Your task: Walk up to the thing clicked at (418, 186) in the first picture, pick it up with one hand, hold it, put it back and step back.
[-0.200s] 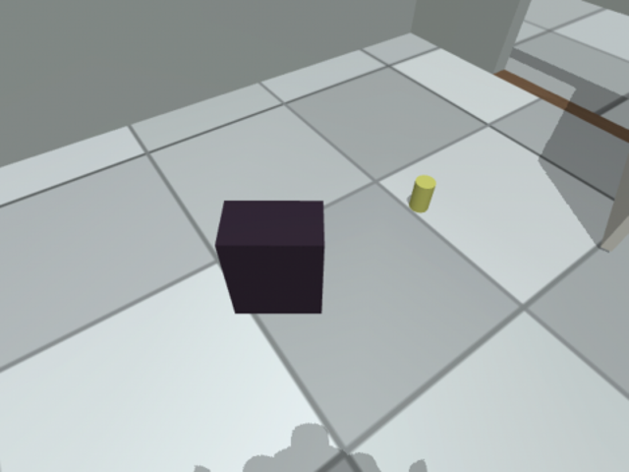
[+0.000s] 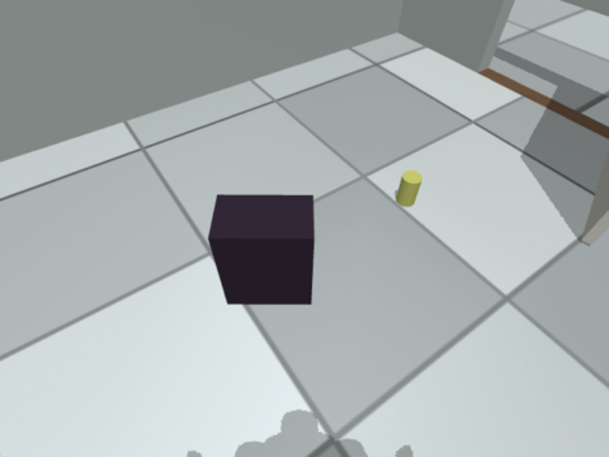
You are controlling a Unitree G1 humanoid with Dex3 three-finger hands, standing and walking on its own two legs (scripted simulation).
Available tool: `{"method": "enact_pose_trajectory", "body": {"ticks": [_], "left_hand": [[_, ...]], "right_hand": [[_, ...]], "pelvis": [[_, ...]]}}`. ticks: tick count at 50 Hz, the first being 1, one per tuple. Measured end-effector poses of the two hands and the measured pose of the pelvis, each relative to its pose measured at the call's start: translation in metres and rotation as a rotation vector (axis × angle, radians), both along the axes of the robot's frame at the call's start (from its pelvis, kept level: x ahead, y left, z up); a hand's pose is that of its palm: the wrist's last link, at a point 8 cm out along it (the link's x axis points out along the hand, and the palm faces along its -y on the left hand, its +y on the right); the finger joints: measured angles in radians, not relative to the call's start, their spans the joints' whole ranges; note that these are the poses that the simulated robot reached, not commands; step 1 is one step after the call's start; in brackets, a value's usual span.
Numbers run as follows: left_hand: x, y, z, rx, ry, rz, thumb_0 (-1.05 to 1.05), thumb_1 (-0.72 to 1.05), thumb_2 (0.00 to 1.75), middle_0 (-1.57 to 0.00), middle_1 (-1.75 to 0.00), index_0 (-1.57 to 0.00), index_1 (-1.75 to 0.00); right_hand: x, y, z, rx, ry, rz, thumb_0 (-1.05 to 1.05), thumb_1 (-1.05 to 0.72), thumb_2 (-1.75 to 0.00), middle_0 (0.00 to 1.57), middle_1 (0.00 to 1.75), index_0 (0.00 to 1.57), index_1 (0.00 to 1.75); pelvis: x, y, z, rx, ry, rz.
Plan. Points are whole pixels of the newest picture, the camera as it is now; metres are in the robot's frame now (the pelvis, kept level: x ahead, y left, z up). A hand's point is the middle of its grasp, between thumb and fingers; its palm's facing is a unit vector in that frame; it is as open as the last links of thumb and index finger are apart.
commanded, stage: stand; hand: left
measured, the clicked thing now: (408, 188) +1.28 -0.49 -0.71
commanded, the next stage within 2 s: walk up in 0.92 s
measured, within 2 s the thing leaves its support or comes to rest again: neither
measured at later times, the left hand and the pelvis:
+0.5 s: hand out of the picture +0.08 +0.25 -0.16, palm faces -0.01 -0.94 -0.34, open 7.4 cm; pelvis +0.00 +0.00 +0.00, yaw +0 degrees
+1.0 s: hand out of the picture +0.08 +0.26 -0.16, palm faces -0.06 -0.94 -0.33, open 7.4 cm; pelvis +0.01 +0.00 +0.00, yaw -4 degrees
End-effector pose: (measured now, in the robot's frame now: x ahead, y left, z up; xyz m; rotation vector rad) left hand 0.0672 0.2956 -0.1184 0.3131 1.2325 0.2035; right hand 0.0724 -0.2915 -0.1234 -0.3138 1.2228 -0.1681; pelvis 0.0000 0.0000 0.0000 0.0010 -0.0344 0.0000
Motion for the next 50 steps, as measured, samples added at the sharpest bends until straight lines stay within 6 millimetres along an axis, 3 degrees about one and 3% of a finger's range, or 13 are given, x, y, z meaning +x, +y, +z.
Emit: {"method": "enact_pose_trajectory", "body": {"ticks": [46, 50], "left_hand": [[0.002, 0.006, -0.001, -0.002, 0.002, 0.008, 0.01, 0.91, 0.89, -0.20, -0.30, -0.21, -0.30], [0.009, 0.011, -0.001, -0.014, 0.024, -0.040, 0.01, 0.91, 0.89, -0.21, -0.30, -0.21, -0.30]], "right_hand": [[0.004, 0.004, 0.004, -0.011, 0.001, -0.001, 0.01, -0.90, -0.90, 0.20, 0.30, 0.20, 0.30], [0.002, -0.008, 0.008, -0.016, -0.089, -0.046, 0.01, -0.90, -0.89, 0.21, 0.30, 0.20, 0.30]], "pelvis": [[0.005, 0.006, 0.001, -0.003, -0.002, 0.004], [0.006, 0.003, -0.004, 0.013, 0.011, -0.061]]}}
